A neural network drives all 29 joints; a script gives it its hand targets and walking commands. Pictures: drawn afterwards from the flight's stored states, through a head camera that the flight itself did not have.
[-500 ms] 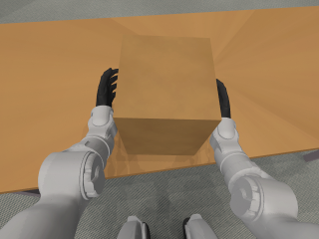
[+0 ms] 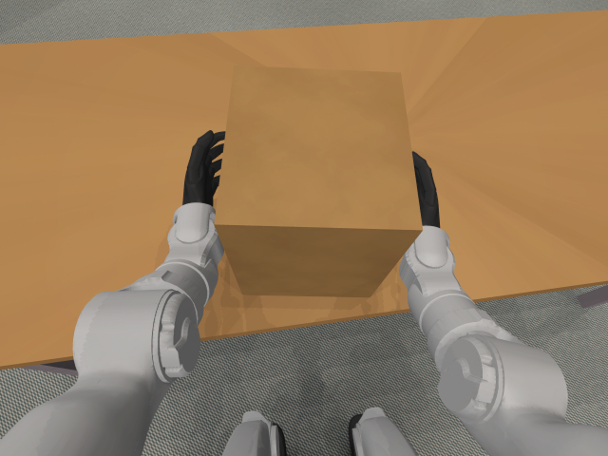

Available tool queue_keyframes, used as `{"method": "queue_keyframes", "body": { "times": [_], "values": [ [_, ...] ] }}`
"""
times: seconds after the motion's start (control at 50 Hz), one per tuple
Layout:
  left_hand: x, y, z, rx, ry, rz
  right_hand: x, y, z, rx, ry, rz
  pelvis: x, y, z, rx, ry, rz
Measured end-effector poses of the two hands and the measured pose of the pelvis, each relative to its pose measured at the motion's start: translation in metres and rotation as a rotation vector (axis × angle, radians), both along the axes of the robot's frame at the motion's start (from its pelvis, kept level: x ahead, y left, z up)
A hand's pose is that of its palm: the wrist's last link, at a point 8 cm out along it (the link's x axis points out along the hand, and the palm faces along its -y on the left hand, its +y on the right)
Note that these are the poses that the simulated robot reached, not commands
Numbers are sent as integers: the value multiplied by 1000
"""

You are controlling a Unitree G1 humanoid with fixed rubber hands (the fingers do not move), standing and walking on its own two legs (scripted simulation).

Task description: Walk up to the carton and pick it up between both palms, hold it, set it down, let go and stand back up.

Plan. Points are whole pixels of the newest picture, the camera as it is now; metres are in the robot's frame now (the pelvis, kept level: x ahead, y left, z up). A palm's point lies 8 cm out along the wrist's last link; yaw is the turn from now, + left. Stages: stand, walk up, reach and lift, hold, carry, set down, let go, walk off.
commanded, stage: reach and lift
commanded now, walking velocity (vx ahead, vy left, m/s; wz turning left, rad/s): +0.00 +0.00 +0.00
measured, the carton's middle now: (311, 198) +0.47 +0.00 -0.02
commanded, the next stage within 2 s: none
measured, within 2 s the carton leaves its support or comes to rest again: leaves its support in 1.10 s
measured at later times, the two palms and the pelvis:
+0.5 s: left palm (200, 198) +0.46 +0.15 +0.00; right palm (421, 220) +0.42 -0.14 +0.00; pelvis +0.00 +0.00 +0.00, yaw +0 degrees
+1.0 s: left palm (197, 220) +0.43 +0.15 +0.00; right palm (424, 238) +0.40 -0.14 +0.00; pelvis -0.02 +0.00 +0.00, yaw +0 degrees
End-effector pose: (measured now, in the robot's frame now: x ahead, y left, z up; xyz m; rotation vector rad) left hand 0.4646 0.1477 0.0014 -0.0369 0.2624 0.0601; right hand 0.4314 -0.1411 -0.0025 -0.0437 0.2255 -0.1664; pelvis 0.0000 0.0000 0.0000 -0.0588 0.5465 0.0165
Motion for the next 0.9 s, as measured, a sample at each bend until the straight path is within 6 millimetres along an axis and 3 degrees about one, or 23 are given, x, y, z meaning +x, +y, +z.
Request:
{"method": "queue_keyframes", "body": {
  "times": [0.54,0.9],
  "values": [
    [-8,0,3,2,-37,7,-10,1,2,7,-41,-10,-4,0,0,0,-8,0],
    [-32,1,1,39,-15,6,-31,2,-1,39,-4,-12,-14,0,-1,0,-23,0]
  ]
}}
